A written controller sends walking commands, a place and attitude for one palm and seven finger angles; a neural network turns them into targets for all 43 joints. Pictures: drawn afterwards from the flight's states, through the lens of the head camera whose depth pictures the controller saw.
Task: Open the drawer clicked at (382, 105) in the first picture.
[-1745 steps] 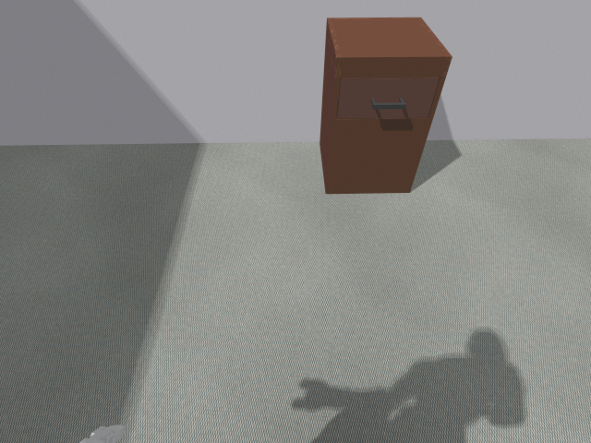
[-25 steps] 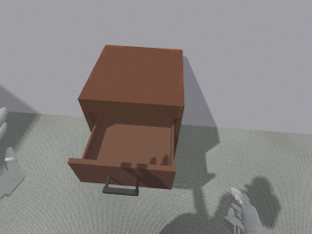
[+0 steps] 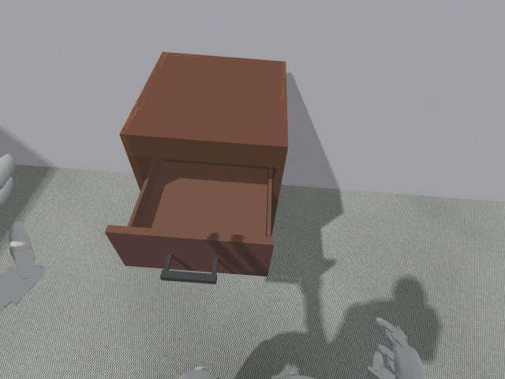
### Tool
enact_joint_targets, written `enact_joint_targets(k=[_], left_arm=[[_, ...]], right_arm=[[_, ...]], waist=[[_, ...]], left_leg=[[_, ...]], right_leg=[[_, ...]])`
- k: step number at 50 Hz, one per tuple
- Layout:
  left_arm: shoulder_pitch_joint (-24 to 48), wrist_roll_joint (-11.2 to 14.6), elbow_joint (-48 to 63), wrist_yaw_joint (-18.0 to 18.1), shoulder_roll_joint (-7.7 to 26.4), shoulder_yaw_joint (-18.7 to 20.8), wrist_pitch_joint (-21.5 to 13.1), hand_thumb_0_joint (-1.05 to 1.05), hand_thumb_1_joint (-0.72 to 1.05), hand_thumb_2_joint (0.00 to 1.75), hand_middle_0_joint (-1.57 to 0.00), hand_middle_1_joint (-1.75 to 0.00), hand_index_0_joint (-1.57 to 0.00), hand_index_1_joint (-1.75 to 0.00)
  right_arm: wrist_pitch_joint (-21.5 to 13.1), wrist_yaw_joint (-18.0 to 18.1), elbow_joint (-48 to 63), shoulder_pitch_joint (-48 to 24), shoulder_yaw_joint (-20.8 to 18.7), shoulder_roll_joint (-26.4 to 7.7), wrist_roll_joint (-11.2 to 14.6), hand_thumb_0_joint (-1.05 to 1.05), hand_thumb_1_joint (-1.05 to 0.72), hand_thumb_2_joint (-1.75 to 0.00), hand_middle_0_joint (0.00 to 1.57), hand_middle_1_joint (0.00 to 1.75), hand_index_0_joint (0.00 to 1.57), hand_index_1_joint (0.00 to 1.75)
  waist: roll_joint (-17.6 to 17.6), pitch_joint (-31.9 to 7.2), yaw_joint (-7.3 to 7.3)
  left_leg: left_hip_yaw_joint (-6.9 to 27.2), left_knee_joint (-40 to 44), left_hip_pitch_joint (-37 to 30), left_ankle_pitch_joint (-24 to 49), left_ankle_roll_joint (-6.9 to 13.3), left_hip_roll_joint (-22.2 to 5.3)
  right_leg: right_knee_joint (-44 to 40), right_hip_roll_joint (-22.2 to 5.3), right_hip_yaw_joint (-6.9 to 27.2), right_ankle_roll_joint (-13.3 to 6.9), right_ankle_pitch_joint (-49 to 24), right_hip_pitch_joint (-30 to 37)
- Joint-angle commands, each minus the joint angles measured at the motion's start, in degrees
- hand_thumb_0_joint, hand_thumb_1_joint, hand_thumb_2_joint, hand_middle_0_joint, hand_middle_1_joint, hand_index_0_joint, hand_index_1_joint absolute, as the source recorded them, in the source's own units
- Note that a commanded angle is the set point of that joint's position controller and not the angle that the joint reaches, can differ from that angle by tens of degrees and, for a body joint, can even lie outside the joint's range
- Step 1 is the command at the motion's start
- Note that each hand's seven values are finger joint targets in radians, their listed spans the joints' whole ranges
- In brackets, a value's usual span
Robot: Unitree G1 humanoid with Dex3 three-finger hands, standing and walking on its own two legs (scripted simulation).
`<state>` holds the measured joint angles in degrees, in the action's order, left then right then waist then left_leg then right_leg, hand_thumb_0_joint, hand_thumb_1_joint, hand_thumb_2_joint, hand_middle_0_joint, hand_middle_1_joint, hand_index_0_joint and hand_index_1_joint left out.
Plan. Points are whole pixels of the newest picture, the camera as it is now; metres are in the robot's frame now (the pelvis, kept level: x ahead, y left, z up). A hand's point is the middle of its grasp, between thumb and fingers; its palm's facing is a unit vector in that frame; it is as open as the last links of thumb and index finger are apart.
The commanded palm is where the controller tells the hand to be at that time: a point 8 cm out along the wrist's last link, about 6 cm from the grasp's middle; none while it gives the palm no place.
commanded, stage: step back with the hand held close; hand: left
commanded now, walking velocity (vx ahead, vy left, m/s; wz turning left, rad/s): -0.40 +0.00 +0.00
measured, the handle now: (190, 268) +0.40 +0.15 -0.23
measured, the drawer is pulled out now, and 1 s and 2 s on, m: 0.24 0.24 0.24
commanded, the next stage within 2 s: stop stepping back and stand still in 0.36 s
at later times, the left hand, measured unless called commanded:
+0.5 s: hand (65, 332) +0.14 +0.17 +0.19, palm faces +0.29 -0.84 -0.46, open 7.4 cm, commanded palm +0.06 +0.24 +0.19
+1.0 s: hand out of the picture +0.06 +0.18 +0.20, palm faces +0.26 -0.81 -0.52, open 7.4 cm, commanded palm +0.00 +0.23 +0.19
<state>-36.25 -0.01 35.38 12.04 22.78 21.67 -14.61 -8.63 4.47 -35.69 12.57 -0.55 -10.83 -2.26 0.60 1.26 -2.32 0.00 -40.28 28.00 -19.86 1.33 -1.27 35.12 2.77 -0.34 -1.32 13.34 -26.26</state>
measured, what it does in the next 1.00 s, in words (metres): walks backwards: right foot, then left foot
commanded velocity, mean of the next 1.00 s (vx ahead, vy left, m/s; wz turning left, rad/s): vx -0.08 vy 0.04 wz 0.00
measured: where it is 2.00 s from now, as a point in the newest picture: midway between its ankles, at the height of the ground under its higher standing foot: outside the picture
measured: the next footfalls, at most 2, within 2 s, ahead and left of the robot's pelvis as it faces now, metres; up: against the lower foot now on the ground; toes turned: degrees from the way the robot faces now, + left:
right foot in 0.46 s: -0.09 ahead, -0.13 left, +0.00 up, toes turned -3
left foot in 0.84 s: -0.09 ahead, +0.04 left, +0.00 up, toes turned -1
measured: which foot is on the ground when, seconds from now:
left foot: down 0.00-0.50, up 0.52-0.82, down 0.84-1.00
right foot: down 0.00-0.20, up 0.22-0.44, down 0.46-0.88, up 0.90-1.00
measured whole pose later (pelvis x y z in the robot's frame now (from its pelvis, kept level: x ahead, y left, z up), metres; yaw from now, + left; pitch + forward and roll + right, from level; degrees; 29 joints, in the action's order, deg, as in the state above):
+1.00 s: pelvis -0.14 -0.04 +0.02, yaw -2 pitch +1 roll +1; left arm -39.0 0.5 37.7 8.6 25.7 22.5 -14.5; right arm -9.4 2.9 -34.2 11.2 -0.4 -9.1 0.8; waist 3.1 0.4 -2.2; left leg -6.3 -23.6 7.3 -17.0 1.3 0.0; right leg 50.6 -0.3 -3.0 -0.5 25.0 -24.0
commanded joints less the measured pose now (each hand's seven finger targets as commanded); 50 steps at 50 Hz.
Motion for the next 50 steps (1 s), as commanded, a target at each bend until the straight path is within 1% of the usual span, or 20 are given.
enact_joint_targets(k=[1,3,5,7,9,10,12,14,17,21,24,25,26,28,30,38,41,45,47,50], left_arm=[[2.1,0.0,13.5,2.3,9.7,6.9,-3.6,0.0,0.9,0.9,-0.2,-0.3,-0.2,-0.3],[0.1,1.6,14.8,1.1,10.9,7.6,-3.9,0.0,0.9,0.9,-0.2,-0.3,-0.2,-0.3],[-0.1,1.8,11.1,1.0,11.9,9.0,-4.2,0.0,0.9,0.9,-0.2,-0.3,-0.2,-0.3],[-0.3,0.4,8.5,1.6,8.9,6.9,-4.1,0.0,0.9,0.9,-0.2,-0.3,-0.2,-0.3],[-1.4,0.3,7.4,1.6,7.4,6.1,-4.0,0.0,0.9,0.9,-0.2,-0.3,-0.2,-0.3],[-0.9,0.3,9.9,2.0,8.2,6.9,-4.5,0.0,0.9,0.9,-0.2,-0.3,-0.2,-0.3],[2.9,1.9,15.8,1.9,10.8,8.1,-4.6,0.0,0.9,0.9,-0.2,-0.3,-0.2,-0.3],[-1.9,3.6,12.6,-0.1,6.6,5.3,-3.8,0.0,0.9,0.9,-0.2,-0.3,-0.2,-0.3],[1.6,3.8,14.9,0.0,10.3,7.5,-3.0,0.0,0.9,0.9,-0.2,-0.3,-0.2,-0.3],[4.3,3.9,15.8,-2.0,11.8,9.6,-4.1,0.0,0.9,0.9,-0.2,-0.3,-0.2,-0.3],[2.8,3.4,12.7,-3.9,12.5,10.8,-5.9,0.0,0.9,0.9,-0.2,-0.3,-0.2,-0.3],[1.8,3.1,11.1,-4.2,11.2,9.0,-6.2,0.0,0.9,0.9,-0.2,-0.3,-0.2,-0.3],[-1.4,2.4,6.6,-4.2,12.8,10.0,-5.3,0.0,0.9,0.9,-0.2,-0.3,-0.2,-0.3],[-4.5,3.1,1.8,-4.5,9.5,10.8,-3.0,0.0,0.9,0.9,-0.2,-0.3,-0.2,-0.3],[-2.7,2.8,3.0,-3.4,8.8,9.0,-3.5,0.0,0.9,0.9,-0.2,-0.3,-0.2,-0.3],[-0.6,1.0,11.6,-0.9,9.1,6.1,-3.4,0.0,0.9,0.9,-0.2,-0.3,-0.2,-0.3],[-2.9,1.1,16.1,-0.9,10.0,6.5,-3.6,0.0,0.9,0.9,-0.2,-0.3,-0.2,-0.3],[-3.0,0.5,17.6,-1.6,12.0,8.5,-3.6,0.0,0.9,0.9,-0.2,-0.3,-0.2,-0.3],[-1.2,0.4,14.5,-2.3,10.4,7.9,-3.2,0.0,0.9,0.9,-0.2,-0.3,-0.2,-0.3],[-2.7,1.5,10.3,-2.8,8.8,7.4,-1.8,0.0,0.9,0.9,-0.2,-0.3,-0.2,-0.3]], right_arm=[[-2.9,0.3,6.8,-3.4,-3.8,-7.6,-0.6,0.0,-0.9,-0.9,0.2,0.3,0.2,0.3],[-2.3,-0.8,5.9,-3.4,-4.0,-7.3,0.6,0.0,-0.9,-0.9,0.2,0.3,0.2,0.3],[-2.1,-0.4,6.4,-5.5,-3.5,-6.6,1.0,0.0,-0.9,-0.9,0.2,0.3,0.2,0.3],[-1.5,0.3,6.2,-5.0,-3.5,-7.4,-0.1,0.0,-0.9,-0.9,0.2,0.3,0.2,0.3],[-1.7,0.6,5.3,-5.3,-3.6,-8.2,-0.5,0.0,-0.9,-0.9,0.2,0.3,0.2,0.3],[-2.6,1.1,5.3,-6.2,-3.6,-8.0,-0.8,0.0,-0.9,-0.9,0.2,0.3,0.2,0.3],[-4.4,2.0,4.2,-4.1,-3.7,-6.4,-1.4,0.0,-0.9,-0.9,0.2,0.3,0.2,0.3],[-4.3,0.2,4.5,-2.9,-4.3,-7.6,0.8,0.0,-0.9,-0.9,0.2,0.3,0.2,0.3],[-3.9,0.6,3.4,-5.8,-2.9,-6.9,-0.9,0.0,-0.9,-0.9,0.2,0.3,0.2,0.3],[-4.4,-1.5,4.0,-7.7,-2.4,-7.3,0.8,0.0,-0.9,-0.9,0.2,0.3,0.2,0.3],[-4.1,-3.1,5.1,-6.4,-2.7,-6.4,2.4,0.0,-0.9,-0.9,0.2,0.3,0.2,0.3],[-3.4,-3.8,5.8,-3.4,-3.1,-5.5,3.6,0.0,-0.9,-0.9,0.2,0.3,0.2,0.3],[-2.9,-3.5,8.0,-6.5,-4.3,-8.0,4.6,0.0,-0.9,-0.9,0.2,0.3,0.2,0.3],[0.2,-2.8,6.0,-6.8,-3.7,-5.3,4.2,0.0,-0.9,-0.9,0.2,0.3,0.2,0.3],[2.2,-1.8,8.3,-8.7,-1.0,-3.0,3.6,0.0,-0.9,-0.9,0.2,0.3,0.2,0.3],[0.2,-0.2,9.9,-7.1,-1.9,-6.2,2.9,0.0,-0.9,-0.9,0.2,0.3,0.2,0.3],[-0.1,-0.2,11.2,-5.7,-1.8,-6.1,3.1,0.0,-0.9,-0.9,0.2,0.3,0.2,0.3],[-2.1,-0.9,8.2,-2.5,-2.5,-4.9,2.6,0.0,-0.9,-0.9,0.2,0.3,0.2,0.3],[-3.3,-1.3,6.5,-1.5,-2.7,-5.7,3.2,0.0,-0.9,-0.9,0.2,0.3,0.2,0.3],[-3.0,-1.9,6.9,-2.5,-2.7,-7.1,4.0,0.0,-0.9,-0.9,0.2,0.3,0.2,0.3]], waist=[[3.3,-7.0,-0.52],[5.2,-13.6,-0.34],[3.8,-11.1,0.61],[3.6,-5.6,-0.37],[-6.0,-4.5,-1.28],[-13.4,-5.9,-0.59],[-11.0,-9.2,-0.46],[-12.6,-10.1,-0.1],[-11.1,-6.8,0.0],[-14.9,-7.6,1.92],[-2.4,-8.7,2.19],[11.3,-10.2,1.8],[19.0,-5.5,1.58],[10.7,-2.1,-0.17],[2.8,-2.6,-0.14],[9.2,-11.3,1.82],[-2.8,-14.0,1.04],[-21.7,-6.5,-0.72],[-8.1,0.5,-1.07],[-7.5,-0.6,0.23]], left_leg=[[6.0,4.0,-0.5,-11.8,0.2,-2.1],[1.9,-0.5,-8.5,-3.2,-0.5,0.9],[2.7,2.9,-8.7,-7.2,0.1,-0.1],[7.9,7.0,-6.3,-13.4,1.7,-3.2],[12.5,14.5,0.1,-13.4,4.3,-8.9],[17.8,22.7,8.1,-8.8,6.4,-15.2],[16.6,23.2,3.0,12.1,7.5,-19.2],[6.4,22.4,-7.8,14.4,4.4,-16.1],[12.5,23.5,-1.4,6.7,6.5,-17.6],[8.0,19.5,-1.8,-5.1,3.4,-14.9],[-1.4,-2.0,-6.5,-5.4,-0.3,-5.8],[-4.4,-16.9,-5.6,-7.2,-2.2,1.9],[-0.2,-29.4,1.5,-8.8,-2.3,6.8],[3.3,-36.0,3.0,-2.0,-2.7,2.3],[0.5,-30.7,7.0,-1.9,-2.9,1.6],[-4.4,13.1,-7.6,-2.7,1.7,2.8],[-5.1,28.5,-21.6,17.4,2.8,-2.1],[4.4,20.6,-35.0,39.7,7.3,-15.0],[8.1,23.2,-24.4,31.5,8.8,-17.3],[1.4,21.3,-20.3,28.1,7.0,-15.4]], right_leg=[[-16.8,-11.9,18.5,-5.2,18.6,1.3],[-16.7,-15.6,18.5,-5.4,8.6,4.1],[-18.4,-14.8,17.1,-4.6,15.4,0.7],[-16.2,-10.0,12.3,-3.3,23.6,-6.0],[-0.7,-3.2,6.3,-1.6,20.8,-4.1],[12.9,2.1,2.2,0.4,16.0,4.5],[26.7,3.0,4.6,1.7,19.8,5.0],[29.3,3.3,3.1,2.0,17.3,1.2],[21.2,0.5,4.7,1.9,17.2,4.9],[-0.1,-1.9,1.8,0.2,11.6,14.7],[-16.2,-7.8,1.5,-0.5,-3.5,14.5],[-21.6,-13.7,7.2,-0.5,-14.9,12.6],[-21.8,-19.8,23.5,-1.9,-22.7,5.3],[-15.0,-18.7,14.9,-5.6,-20.6,1.8],[-13.0,-17.8,11.4,-8.0,-24.5,8.8],[-10.1,-17.3,13.5,0.4,-33.9,28.2],[-0.6,-10.5,7.5,2.9,-27.0,25.3],[16.8,-3.7,-1.9,1.4,16.0,-7.1],[21.8,-3.7,-1.1,0.7,14.0,-7.4],[11.3,-3.3,-4.5,0.8,10.8,0.6]])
